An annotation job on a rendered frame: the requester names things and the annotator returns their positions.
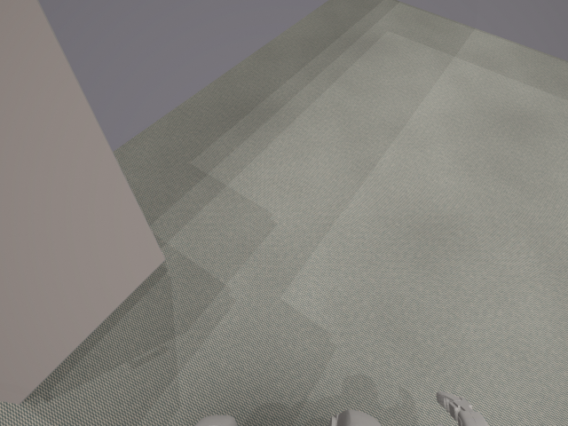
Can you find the robot right hand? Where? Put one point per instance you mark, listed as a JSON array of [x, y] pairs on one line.
[[460, 409]]

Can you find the fridge door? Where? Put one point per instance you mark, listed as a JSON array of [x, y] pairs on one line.
[[73, 240]]

